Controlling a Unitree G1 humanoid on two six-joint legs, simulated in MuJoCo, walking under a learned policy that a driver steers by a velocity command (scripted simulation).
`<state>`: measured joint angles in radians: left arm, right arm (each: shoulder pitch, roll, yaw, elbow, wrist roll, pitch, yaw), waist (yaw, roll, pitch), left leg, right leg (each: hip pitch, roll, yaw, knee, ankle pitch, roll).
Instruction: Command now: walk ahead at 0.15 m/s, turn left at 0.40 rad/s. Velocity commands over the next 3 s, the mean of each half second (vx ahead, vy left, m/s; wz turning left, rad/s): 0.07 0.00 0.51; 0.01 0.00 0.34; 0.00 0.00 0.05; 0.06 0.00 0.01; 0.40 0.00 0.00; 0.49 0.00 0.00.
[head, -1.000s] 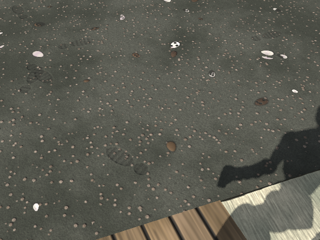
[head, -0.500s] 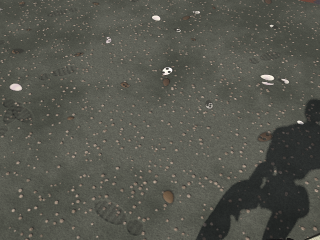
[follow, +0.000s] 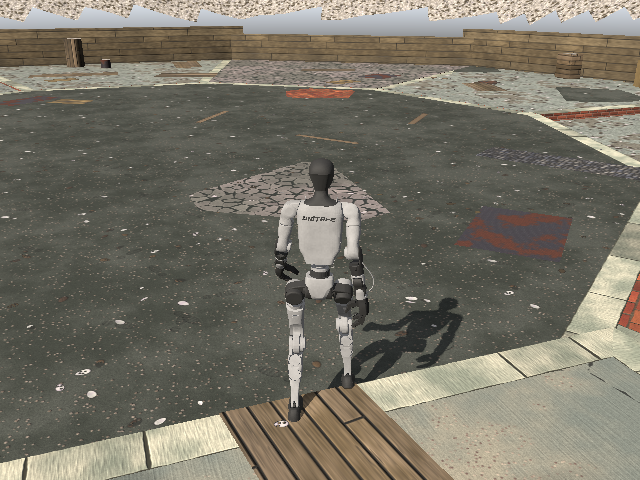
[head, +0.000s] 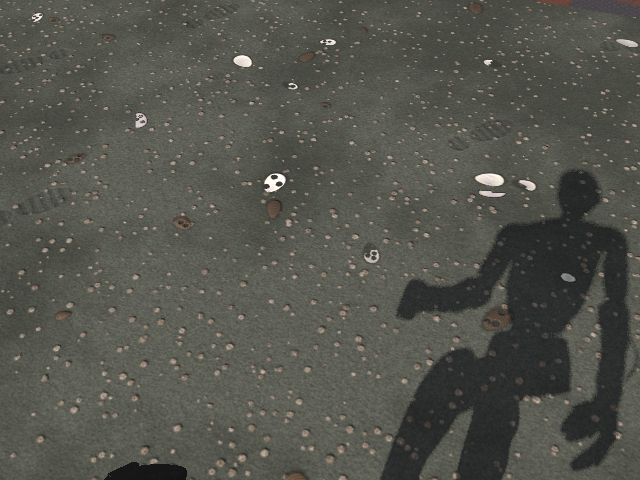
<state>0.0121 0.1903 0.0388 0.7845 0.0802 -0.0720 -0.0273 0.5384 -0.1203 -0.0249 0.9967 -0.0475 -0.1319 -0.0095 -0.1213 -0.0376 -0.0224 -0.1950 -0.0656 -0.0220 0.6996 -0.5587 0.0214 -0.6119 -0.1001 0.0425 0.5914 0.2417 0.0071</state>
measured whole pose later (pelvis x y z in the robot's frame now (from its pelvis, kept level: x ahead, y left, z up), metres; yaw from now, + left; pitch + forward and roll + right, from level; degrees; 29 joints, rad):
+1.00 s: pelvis +0.30 -0.08 -0.10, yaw +26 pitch +1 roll +0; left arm 0.24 0.17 0.03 0.78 0.02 0.01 0.04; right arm 0.20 -0.23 -0.07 0.75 0.01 0.05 -0.04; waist 0.01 0.05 -0.02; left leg -0.46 0.02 -0.09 0.87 -0.35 -0.09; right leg -0.33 0.02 -0.06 0.53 -0.22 -0.05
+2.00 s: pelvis +0.34 -0.05 -0.09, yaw +27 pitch +0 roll +0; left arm 0.29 0.21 0.07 1.03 -0.01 -0.03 0.03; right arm 0.25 -0.19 -0.08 1.02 0.03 -0.03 -0.04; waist 0.03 -0.01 0.00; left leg -0.37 0.02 0.02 0.92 -0.49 0.03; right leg -0.20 0.00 -0.05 0.52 -0.33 -0.06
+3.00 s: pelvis +0.75 +0.19 -0.08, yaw +26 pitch +2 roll -2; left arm 0.33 0.23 0.05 1.02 0.00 -0.09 -0.01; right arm 0.09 -0.26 -0.07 0.89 0.01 -0.09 -0.01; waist 0.06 0.03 0.00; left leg -0.71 0.15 -0.04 0.85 -0.05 0.01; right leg -0.09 0.08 -0.05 0.22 -0.17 -0.07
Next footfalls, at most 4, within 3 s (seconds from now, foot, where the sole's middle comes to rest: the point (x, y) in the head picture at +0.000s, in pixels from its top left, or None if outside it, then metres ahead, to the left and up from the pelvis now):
0.38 left None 0.29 0.09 -0.87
0.70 right None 0.40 -0.13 -0.87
1.06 left None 0.28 0.07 -0.87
2.18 left None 0.37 0.15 -0.87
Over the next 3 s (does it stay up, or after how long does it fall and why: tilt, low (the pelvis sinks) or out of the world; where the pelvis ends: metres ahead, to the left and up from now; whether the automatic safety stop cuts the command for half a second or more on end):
stays up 0.75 0.19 -0.08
